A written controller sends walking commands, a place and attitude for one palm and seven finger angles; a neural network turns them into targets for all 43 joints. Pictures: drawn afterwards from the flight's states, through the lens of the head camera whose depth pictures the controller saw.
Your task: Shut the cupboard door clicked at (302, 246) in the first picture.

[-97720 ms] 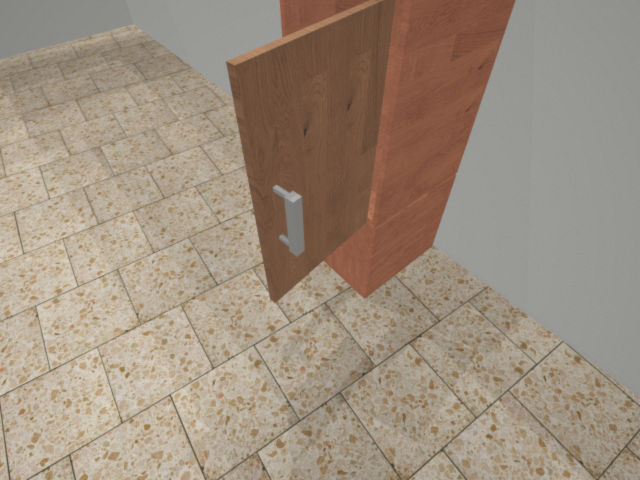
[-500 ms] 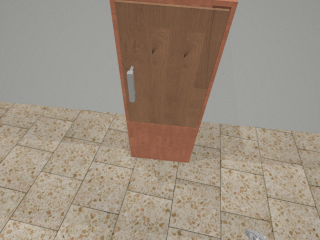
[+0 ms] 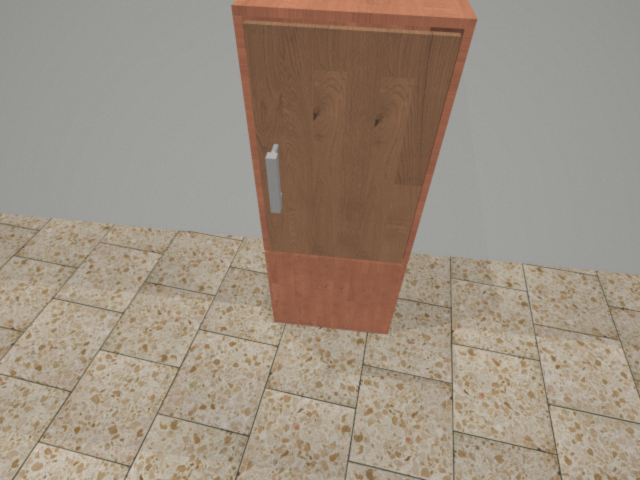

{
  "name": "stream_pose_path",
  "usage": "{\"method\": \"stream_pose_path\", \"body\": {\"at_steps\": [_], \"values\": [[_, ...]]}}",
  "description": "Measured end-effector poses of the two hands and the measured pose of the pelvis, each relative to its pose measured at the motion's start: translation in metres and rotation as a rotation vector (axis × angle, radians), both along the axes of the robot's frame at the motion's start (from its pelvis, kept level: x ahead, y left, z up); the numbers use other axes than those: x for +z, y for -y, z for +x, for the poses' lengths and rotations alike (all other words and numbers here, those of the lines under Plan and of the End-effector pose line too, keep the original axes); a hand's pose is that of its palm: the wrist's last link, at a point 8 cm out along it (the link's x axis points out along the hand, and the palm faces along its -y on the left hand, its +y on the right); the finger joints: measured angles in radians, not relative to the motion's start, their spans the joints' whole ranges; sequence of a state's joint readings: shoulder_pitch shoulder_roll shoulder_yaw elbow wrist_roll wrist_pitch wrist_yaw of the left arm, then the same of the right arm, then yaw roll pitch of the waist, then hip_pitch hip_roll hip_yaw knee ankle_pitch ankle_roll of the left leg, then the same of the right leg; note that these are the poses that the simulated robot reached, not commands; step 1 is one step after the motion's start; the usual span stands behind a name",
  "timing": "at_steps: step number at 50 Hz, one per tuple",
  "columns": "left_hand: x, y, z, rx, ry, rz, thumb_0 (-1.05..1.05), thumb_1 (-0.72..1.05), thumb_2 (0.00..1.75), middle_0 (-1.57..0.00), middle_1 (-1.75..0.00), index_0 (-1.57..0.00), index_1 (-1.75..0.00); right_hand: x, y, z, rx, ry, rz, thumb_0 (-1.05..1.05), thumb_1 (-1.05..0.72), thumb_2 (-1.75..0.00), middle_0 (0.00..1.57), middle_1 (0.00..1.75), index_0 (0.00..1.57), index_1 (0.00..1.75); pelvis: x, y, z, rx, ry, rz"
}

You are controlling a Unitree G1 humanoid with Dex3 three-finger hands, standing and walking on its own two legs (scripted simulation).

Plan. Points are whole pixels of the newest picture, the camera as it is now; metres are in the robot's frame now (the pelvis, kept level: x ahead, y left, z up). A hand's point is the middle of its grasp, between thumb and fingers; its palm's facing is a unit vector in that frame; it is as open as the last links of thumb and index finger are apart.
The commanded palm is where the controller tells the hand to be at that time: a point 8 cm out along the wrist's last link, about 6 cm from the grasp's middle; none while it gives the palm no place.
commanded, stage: let the arm hang, fingers relaxed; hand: left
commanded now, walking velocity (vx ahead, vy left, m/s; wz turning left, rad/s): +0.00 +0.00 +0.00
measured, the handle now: (275, 178) +0.73 +0.14 -0.07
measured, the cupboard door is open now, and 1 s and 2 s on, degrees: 0 0 0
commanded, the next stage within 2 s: look to check the result in 0.32 s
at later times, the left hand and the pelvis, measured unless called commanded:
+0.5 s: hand out of the picture -0.03 +0.15 -0.18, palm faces +0.05 -0.98 -0.17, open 7.4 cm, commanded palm none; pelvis +0.01 -0.01 +0.00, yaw +0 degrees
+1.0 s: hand out of the picture -0.01 +0.14 -0.18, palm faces +0.05 -0.98 -0.17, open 7.4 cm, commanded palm none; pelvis +0.02 -0.02 +0.00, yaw +0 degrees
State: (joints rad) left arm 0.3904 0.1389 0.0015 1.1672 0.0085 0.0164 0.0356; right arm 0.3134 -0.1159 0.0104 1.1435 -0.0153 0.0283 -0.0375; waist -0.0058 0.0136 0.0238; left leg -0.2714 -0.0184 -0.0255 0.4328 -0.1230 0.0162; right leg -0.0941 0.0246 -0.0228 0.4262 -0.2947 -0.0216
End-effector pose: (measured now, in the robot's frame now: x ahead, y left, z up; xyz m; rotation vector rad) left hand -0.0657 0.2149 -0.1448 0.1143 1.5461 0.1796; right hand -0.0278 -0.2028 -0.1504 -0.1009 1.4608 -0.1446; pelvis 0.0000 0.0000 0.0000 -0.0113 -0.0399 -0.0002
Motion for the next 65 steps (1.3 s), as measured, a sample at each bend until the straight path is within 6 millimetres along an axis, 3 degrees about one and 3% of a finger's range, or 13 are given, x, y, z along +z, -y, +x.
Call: {"method": "stream_pose_path", "body": {"at_steps": [7, 12, 34, 55, 65], "values": [[-0.006, 0.012, 0.029, -0.011, 0.085, -0.031, 0.0, 0.91, 0.89, -0.2, -0.3, -0.2, -0.3, 0.001, -0.001, -0.004, -0.012, 0.009, -0.004, 0.01, -0.91, -0.9, 0.2, 0.3, 0.2, 0.3, -0.001, 0.0, 0.0, 0.0, -0.004, 0.003], [-0.008, 0.017, 0.039, -0.014, 0.11, -0.043, 0.0, 0.91, 0.89, -0.2, -0.3, -0.2, -0.3, 0.002, 0.001, -0.001, -0.015, 0.016, -0.012, 0.01, -0.91, -0.9, 0.2, 0.3, 0.2, 0.3, -0.001, 0.001, 0.001, 0.0, -0.009, 0.004], [0.0, 0.013, 0.025, 0.005, 0.034, -0.004, 0.01, 0.91, 0.89, -0.2, -0.3, -0.2, -0.3, 0.003, 0.019, 0.029, 0.013, 0.041, -0.029, 0.01, -0.92, -0.9, 0.2, 0.3, 0.2, 0.3, 0.001, 0.009, 0.014, -0.001, -0.008, 0.008], [-0.002, 0.027, 0.056, -0.004, 0.081, -0.013, 0.0, 0.91, 0.89, -0.2, -0.3, -0.2, -0.3, 0.004, 0.031, 0.044, 0.023, 0.044, -0.037, 0.01, -0.92, -0.9, 0.2, 0.3, 0.2, 0.3, 0.001, 0.02, 0.026, 0.001, -0.007, 0.013], [-0.001, 0.028, 0.06, -0.005, 0.078, -0.002, 0.0, 0.91, 0.89, -0.2, -0.3, -0.2, -0.3, 0.003, 0.034, 0.047, 0.02, 0.037, -0.031, 0.01, -0.92, -0.9, 0.2, 0.3, 0.2, 0.3, 0.001, 0.024, 0.031, 0.0, -0.007, 0.015]]}}
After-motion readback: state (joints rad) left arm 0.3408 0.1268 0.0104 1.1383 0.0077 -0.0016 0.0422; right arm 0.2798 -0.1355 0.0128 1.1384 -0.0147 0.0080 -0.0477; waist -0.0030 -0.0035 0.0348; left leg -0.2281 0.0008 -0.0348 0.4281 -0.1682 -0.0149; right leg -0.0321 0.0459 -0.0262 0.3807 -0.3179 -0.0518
